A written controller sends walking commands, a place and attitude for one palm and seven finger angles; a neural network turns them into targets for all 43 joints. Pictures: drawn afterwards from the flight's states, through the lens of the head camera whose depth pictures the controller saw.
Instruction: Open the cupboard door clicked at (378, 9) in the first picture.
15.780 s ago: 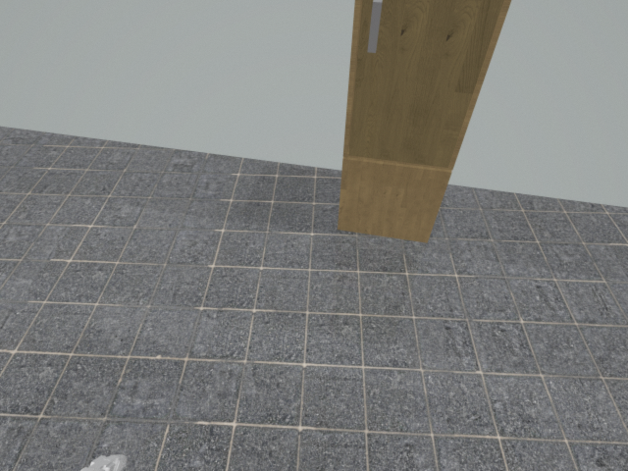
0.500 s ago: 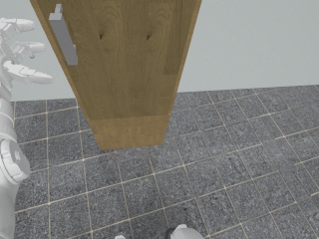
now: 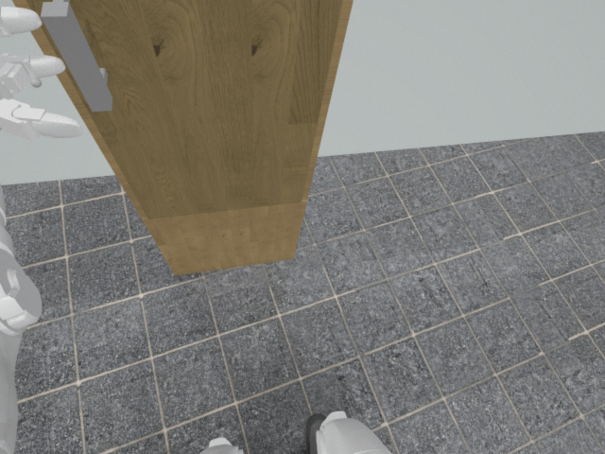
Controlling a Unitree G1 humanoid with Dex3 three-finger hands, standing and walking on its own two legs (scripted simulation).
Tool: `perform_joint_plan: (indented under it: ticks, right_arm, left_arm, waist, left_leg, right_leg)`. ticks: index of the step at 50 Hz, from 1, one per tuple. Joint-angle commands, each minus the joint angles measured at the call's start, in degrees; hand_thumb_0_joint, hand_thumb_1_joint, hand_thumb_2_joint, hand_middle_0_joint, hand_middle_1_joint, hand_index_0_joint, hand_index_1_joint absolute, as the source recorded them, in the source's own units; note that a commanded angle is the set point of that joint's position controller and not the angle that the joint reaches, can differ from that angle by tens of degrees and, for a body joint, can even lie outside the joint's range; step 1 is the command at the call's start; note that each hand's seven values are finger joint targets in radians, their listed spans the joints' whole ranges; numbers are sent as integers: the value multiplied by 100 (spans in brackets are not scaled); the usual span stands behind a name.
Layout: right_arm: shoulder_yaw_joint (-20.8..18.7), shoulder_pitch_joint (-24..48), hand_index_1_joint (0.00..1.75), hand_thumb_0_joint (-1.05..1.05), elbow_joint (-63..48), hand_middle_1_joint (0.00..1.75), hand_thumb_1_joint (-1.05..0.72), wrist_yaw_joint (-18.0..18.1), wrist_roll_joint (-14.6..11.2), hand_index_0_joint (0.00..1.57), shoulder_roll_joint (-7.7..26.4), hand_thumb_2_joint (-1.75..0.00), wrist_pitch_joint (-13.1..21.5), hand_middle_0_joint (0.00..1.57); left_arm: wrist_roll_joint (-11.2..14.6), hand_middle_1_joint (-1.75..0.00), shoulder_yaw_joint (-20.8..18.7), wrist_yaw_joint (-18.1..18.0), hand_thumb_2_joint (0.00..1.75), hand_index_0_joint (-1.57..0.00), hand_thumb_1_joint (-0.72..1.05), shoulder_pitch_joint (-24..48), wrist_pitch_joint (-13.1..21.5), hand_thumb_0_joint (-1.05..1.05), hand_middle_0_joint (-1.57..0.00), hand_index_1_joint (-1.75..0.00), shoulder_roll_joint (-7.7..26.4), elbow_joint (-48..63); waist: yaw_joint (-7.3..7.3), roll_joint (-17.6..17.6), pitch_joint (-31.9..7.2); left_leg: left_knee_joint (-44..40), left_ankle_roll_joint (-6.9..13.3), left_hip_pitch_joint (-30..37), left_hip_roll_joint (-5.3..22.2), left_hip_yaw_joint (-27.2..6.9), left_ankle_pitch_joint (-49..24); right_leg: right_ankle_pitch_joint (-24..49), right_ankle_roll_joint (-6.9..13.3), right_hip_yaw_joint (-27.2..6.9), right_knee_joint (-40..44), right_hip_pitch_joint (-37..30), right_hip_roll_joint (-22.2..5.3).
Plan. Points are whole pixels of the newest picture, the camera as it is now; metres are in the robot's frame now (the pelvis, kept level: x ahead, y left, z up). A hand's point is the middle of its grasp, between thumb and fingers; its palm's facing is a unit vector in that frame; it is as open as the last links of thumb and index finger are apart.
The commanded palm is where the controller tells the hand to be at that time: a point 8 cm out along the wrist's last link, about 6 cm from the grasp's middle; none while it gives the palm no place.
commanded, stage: slide the fingers in behind the handle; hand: left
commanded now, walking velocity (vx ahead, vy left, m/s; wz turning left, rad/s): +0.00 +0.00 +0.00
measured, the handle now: (83, 50) +0.58 +0.20 +0.14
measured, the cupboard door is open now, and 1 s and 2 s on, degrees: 0 0 0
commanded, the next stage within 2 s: close the thumb around the handle in 1.40 s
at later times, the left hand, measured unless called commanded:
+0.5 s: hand (80, 85) +0.53 +0.20 +0.13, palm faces +0.05 -1.00 -0.01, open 14.0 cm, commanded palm +0.50 +0.24 +0.13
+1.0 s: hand (101, 82) +0.53 +0.18 +0.13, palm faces +0.05 -1.00 -0.01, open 14.0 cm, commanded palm +0.51 +0.22 +0.13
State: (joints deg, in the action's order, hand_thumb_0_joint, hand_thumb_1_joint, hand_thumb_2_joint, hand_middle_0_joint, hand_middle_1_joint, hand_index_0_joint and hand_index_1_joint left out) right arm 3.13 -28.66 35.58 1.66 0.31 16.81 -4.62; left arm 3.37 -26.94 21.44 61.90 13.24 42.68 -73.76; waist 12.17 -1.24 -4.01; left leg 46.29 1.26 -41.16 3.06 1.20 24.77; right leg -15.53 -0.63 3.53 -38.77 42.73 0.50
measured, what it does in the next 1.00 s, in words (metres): stands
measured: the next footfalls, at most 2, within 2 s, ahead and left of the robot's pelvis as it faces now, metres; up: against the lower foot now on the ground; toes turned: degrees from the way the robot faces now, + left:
none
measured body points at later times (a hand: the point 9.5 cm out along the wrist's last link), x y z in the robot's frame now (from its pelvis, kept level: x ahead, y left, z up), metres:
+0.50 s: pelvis +0.01 +0.00 +0.00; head +0.11 +0.01 +0.44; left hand +0.52 +0.25 +0.14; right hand +0.01 -0.27 -0.11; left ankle -0.04 +0.10 -0.71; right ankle +0.02 -0.13 -0.71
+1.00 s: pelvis -0.01 -0.01 +0.00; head +0.11 +0.00 +0.44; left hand +0.52 +0.23 +0.14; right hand -0.04 -0.28 -0.10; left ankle -0.04 +0.10 -0.71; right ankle +0.02 -0.13 -0.71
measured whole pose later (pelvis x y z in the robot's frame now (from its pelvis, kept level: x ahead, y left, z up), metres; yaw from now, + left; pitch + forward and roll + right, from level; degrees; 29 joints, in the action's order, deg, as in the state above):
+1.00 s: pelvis -0.01 -0.01 +0.00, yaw +0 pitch +18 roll -2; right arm 1.7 -27.1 36.2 0.5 0.9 16.5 -1.8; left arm 2.2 -23.8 11.1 61.9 16.3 32.8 -72.6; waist 11.7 -1.6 -4.0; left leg 45.4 0.7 -39.4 2.8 1.5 23.9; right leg -15.6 0.0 3.1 -39.7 42.0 0.3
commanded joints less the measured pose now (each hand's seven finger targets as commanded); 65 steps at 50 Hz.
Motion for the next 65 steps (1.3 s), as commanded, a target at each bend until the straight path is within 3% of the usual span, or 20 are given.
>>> perform_joint_plan:
  ticks: [1,5,7,15,19,21,25,27,30,35,37,39,44,47,50,54,57,60,64,65]
  right_arm:
    - [-421,-967,30,0,-315,30,-90,12,45,20,1054,-90,94,20]
    - [-453,-954,30,0,-222,30,-90,-26,45,20,1038,-90,84,20]
    - [-472,-935,30,0,-199,30,-90,-35,53,20,995,-90,99,20]
    - [-486,-787,30,0,-175,30,-90,-90,57,20,909,-90,156,20]
    - [-458,-705,30,0,-251,30,-90,-115,53,20,896,-90,158,20]
    - [-465,-702,30,0,-333,30,-90,-107,61,20,915,-90,170,20]
    - [-454,-626,30,0,-332,30,-90,-118,36,20,869,-90,207,20]
    - [-465,-616,30,0,-350,30,-90,-96,19,20,884,-90,209,20]
    - [-457,-596,30,0,-286,30,-90,-81,17,20,866,-90,252,20]
    - [-468,-691,30,0,-203,30,-90,-65,40,20,893,-90,313,20]
    - [-461,-692,30,0,-218,30,-90,-75,44,20,887,-90,322,20]
    - [-455,-715,30,0,-185,30,-90,-79,46,20,897,-90,331,20]
    - [-432,-723,30,0,-191,30,-90,-61,37,20,917,-90,361,20]
    - [-475,-806,30,0,-181,30,-90,-74,80,20,918,-90,405,20]
    - [-475,-791,30,0,-157,30,-90,-107,78,20,888,-90,405,20]
    - [-472,-854,30,0,-175,30,-90,-94,89,20,952,-90,371,20]
    - [-487,-849,30,0,-189,30,-90,-113,92,20,929,-90,375,20]
    - [-483,-832,30,0,-160,30,-90,-119,80,20,916,-90,366,20]
    - [-506,-858,30,0,-160,30,-90,-125,100,20,914,-90,377,20]
    - [-498,-832,30,0,-142,30,-90,-137,92,20,893,-90,378,20]
  left_arm:
    - [128,-120,-172,-133,30,-30,-50,2371,436,0,-30,-120,1421,1600]
    - [139,-120,36,-215,30,-30,-50,2490,437,0,-30,-120,1096,1617]
    - [139,-120,138,-251,30,-30,-50,2580,474,0,-30,-120,891,1819]
    - [249,-120,260,-513,30,-30,-50,2302,456,0,-30,-120,341,1746]
    - [80,-120,198,-759,30,-30,-50,2371,461,0,-30,-120,474,1623]
    - [14,-120,-14,-860,30,-30,-50,2321,559,0,-30,-120,742,1747]
    - [13,-120,199,-858,30,-30,-50,2444,642,0,-30,-120,473,1669]
    - [32,-120,48,-845,30,-30,-50,2347,656,0,-30,-120,630,1613]
    - [43,-120,353,-824,30,-30,-50,2694,610,0,-30,-120,288,1567]
    - [76,-120,244,-900,30,-30,-50,2701,627,0,-30,-120,341,1446]
    - [46,-120,230,-915,30,-30,-50,2655,664,0,-30,-120,378,1519]
    - [26,-120,246,-948,30,-30,-50,2640,618,0,-30,-120,368,1322]
    - [-47,-120,283,-989,30,-30,-50,2841,618,0,-30,-120,477,1239]
    - [-39,-120,154,-1050,30,-30,-50,3018,768,0,-30,-120,548,1614]
    - [12,-120,382,-1038,30,-30,-50,2731,723,0,-30,-120,122,1375]
    - [-52,-120,100,-1110,30,-30,-50,2717,636,0,-30,-120,542,1348]
    - [-69,-120,150,-1135,30,-30,-50,2746,711,0,-30,-120,474,1550]
    - [-21,-120,344,-1098,30,-30,-50,2711,686,0,-30,-120,177,1390]
    - [9,-120,245,-1128,30,-30,-50,2700,728,0,-30,-120,201,1568]
    - [2,-120,421,-1126,30,-30,-50,2676,698,0,-30,-120,-20,1467]
  waist:
    - [-140,-1092,-2804]
    - [-31,-895,-2565]
    - [-58,-1303,-2777]
    - [-108,-915,-2543]
    - [-119,-686,-2348]
    - [-211,-654,-2592]
    - [-134,-582,-2557]
    - [-193,-500,-2674]
    - [-27,-617,-2443]
    - [-30,-415,-2549]
    - [-94,-669,-2706]
    - [-44,-418,-2429]
    - [14,-492,-2289]
    - [-60,-819,-2864]
    - [-39,-741,-2635]
    - [-97,-549,-2605]
    - [-84,-694,-2733]
    - [-29,-606,-2470]
    - [-100,-668,-2740]
    - [-36,-617,-2581]
  left_leg:
    - [-456,-27,1858,-74,-385,-3236]
    - [-473,-22,1859,-53,-399,-3083]
    - [-428,-79,2213,-37,-439,-3470]
    - [-411,-74,2106,-47,-388,-3629]
    - [-470,-18,1661,-123,-312,-3149]
    - [-447,3,1663,-141,-308,-3206]
    - [-462,6,1578,-166,-239,-2974]
    - [-452,26,1526,-185,-209,-2904]
    - [-500,34,1483,-200,-203,-2493]
    - [-517,39,1456,-204,-232,-2441]
    - [-505,25,1533,-217,-235,-2551]
    - [-543,42,1322,-209,-221,-2315]
    - [-597,59,1073,-241,-193,-1924]
    - [-533,24,1561,-223,-257,-2329]
    - [-535,1,1576,-205,-235,-2424]
    - [-575,25,1364,-210,-240,-2358]
    - [-534,16,1553,-191,-233,-2537]
    - [-562,-6,1554,-172,-257,-2486]
    - [-509,-33,1796,-157,-306,-2834]
    - [-515,-32,1764,-151,-299,-2767]
  right_leg:
    - [2044,205,-84,28,-1478,230]
    - [1911,169,-65,89,-1347,239]
    - [1938,185,-52,57,-1213,238]
    - [2164,163,-42,46,-1336,227]
    - [2193,153,-95,6,-1564,189]
    - [2320,176,-138,-55,-1756,180]
    - [2342,150,-175,-40,-1831,175]
    - [2391,149,-210,-40,-1965,171]
    - [2083,128,-204,47,-1740,160]
    - [2046,128,-195,65,-1806,165]
    - [2093,151,-207,27,-1823,157]
    - [1964,134,-198,76,-1794,160]
    - [1713,131,-243,124,-1794,138]
    - [1852,153,-227,56,-1763,156]
    - [1863,156,-174,77,-1624,172]
    - [1869,155,-187,66,-1749,161]
    - [1975,156,-192,43,-1717,169]
    - [1834,156,-152,73,-1539,185]
    - [1975,163,-136,18,-1545,194]
    - [1912,154,-119,35,-1447,198]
